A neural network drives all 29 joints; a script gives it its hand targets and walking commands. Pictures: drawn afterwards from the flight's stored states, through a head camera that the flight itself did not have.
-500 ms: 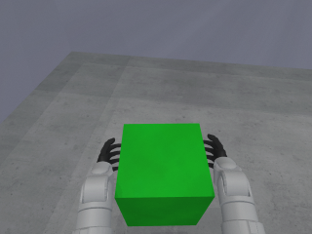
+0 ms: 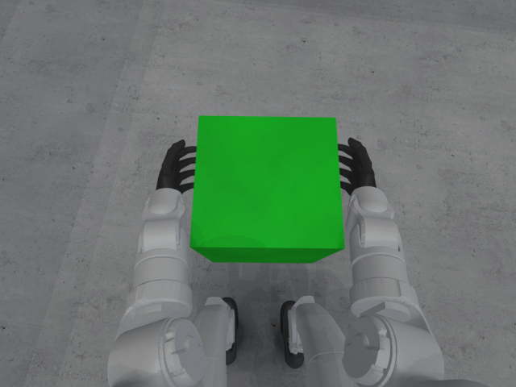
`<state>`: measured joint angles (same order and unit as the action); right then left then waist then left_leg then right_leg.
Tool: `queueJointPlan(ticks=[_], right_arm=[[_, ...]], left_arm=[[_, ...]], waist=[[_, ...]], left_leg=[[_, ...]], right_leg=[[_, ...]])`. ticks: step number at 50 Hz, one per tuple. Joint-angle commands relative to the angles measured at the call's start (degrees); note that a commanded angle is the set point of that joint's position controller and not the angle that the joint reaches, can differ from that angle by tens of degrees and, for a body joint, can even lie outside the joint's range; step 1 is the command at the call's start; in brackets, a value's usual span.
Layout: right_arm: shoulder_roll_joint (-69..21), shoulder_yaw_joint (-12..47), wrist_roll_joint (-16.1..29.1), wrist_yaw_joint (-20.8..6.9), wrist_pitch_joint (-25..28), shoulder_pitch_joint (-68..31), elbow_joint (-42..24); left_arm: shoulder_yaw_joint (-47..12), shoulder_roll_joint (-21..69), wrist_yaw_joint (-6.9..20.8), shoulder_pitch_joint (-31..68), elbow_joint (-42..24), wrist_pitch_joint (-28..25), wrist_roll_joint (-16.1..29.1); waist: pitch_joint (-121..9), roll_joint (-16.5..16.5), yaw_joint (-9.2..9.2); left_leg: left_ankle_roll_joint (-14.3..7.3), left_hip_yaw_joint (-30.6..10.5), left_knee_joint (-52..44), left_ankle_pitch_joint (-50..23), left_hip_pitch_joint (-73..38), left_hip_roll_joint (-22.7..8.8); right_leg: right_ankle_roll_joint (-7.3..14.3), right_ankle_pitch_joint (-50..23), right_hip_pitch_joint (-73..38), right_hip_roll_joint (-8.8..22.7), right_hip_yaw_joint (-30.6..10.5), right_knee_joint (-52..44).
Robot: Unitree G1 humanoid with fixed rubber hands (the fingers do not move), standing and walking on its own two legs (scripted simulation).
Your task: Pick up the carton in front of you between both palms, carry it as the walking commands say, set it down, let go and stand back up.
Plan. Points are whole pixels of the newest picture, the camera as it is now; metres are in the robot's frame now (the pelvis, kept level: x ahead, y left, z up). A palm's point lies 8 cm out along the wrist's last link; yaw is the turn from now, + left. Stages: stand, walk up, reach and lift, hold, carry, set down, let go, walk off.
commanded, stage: set down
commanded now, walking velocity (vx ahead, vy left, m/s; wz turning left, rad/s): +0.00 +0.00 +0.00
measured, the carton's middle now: (264, 201) +0.39 -0.01 -0.13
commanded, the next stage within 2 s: none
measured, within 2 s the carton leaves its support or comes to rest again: rests again in 1.84 s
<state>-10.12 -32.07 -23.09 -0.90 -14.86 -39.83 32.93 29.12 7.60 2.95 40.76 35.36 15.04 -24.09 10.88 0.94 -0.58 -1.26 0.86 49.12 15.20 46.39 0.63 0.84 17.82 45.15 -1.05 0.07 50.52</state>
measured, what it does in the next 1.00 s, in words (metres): lowers itself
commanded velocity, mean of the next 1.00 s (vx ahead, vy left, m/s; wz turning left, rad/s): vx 0.00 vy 0.00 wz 0.00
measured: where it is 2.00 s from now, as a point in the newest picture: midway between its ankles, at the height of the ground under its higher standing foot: (260, 344)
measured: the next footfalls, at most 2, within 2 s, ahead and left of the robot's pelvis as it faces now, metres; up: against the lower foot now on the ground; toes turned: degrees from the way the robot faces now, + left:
none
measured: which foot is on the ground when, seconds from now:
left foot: down 0.00-1.00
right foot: down 0.00-1.00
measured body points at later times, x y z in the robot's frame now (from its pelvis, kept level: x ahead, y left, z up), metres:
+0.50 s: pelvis +0.00 +0.00 -0.14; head +0.24 +0.01 +0.25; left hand +0.45 +0.15 -0.22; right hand +0.45 -0.15 -0.22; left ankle +0.09 +0.11 -0.69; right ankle +0.07 -0.11 -0.69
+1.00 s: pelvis -0.03 +0.00 -0.27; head +0.28 +0.02 +0.06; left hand +0.48 +0.16 -0.39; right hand +0.48 -0.14 -0.38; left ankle +0.09 +0.11 -0.69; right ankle +0.07 -0.11 -0.69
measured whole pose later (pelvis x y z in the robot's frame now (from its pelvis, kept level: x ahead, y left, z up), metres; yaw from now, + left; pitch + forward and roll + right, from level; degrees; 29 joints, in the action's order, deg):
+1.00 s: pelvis -0.03 +0.00 -0.27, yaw -1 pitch +46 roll -2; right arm -0.4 -27.1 -8.7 5.6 -13.2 -60.8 40.0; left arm 22.3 -4.1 -2.5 62.5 42.8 14.4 -9.8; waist -3.8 1.3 0.2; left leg -1.4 0.5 107.0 27.7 125.4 0.3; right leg -0.2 31.3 123.1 -2.2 1.0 108.2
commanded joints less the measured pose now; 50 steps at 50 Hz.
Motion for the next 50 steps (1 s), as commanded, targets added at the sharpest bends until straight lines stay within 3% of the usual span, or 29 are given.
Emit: queueJointPlan(ticks=[1, 5, 9, 16, 24, 38, 50], right_arm=[[-42.6, 28.2, 8.3, -8.3, 5.7, -27.1, 3.6], [-46.9, 38.6, 12.8, -8.4, 6.8, -29.8, -1.6], [-49.1, 42.5, 15.3, -8.8, 4.6, -28.5, -2.3], [-49.6, 37.8, 14.8, -10.3, 0.1, -29.1, 2.6], [-46.0, 33.7, 14.5, -8.8, 0.9, -33.5, 6.2], [-42.5, 35.2, 18.2, -5.8, 1.9, -45.8, 6.4], [-38.9, 33.2, 19.6, -5.6, 1.9, -54.4, 9.6]], left_arm=[[-26.3, 40.9, 8.0, 27.1, 2.0, -6.4, 8.7], [-36.7, 45.1, 8.9, 30.8, -3.5, -7.3, 13.6], [-40.5, 47.3, 9.0, 29.9, -4.7, -5.0, 16.0], [-36.5, 48.4, 9.9, 29.0, 0.9, -0.4, 14.8], [-32.3, 45.1, 8.3, 32.8, 4.9, -1.2, 14.4], [-34.1, 41.1, 5.1, 45.8, 4.0, -2.1, 18.4], [-32.4, 37.6, 5.4, 53.9, 7.9, -1.8, 20.0]], waist=[[-44.6, -0.3, 0.29], [-65.2, -1.3, 0.03], [-71.8, -2.0, -0.08], [-64.9, -1.9, 0.61], [-66.2, -1.5, 0.70], [-75.0, -2.3, 1.06], [-72.5, -2.1, 1.26]], left_leg=[[0.0, -4.4, 2.9, -9.0, -12.6, 6.8], [0.8, -3.5, 11.2, -16.2, -9.7, 7.3], [1.4, -3.1, 16.1, -15.8, -2.4, 7.7], [1.0, -2.8, 21.0, -8.2, 13.3, 7.8], [1.5, -2.4, 28.8, -7.0, 24.5, 8.2], [2.4, -0.8, 41.7, -2.1, 33.4, 8.2], [2.1, -0.1, 51.0, 0.3, 41.6, 7.3]], right_leg=[[-0.8, -9.4, -3.8, -6.6, -3.2, 0.6], [-1.5, -16.4, -1.1, -7.4, -2.7, 8.7], [-1.8, -15.6, 6.4, -7.7, -2.3, 13.9], [-1.7, -7.3, 21.7, -8.2, -1.8, 19.3], [-2.0, -5.4, 33.9, -8.5, -1.2, 27.0], [-2.5, 0.0, 45.0, -9.5, 1.4, 40.5], [-2.3, 2.7, 53.8, -9.0, 2.2, 49.8]])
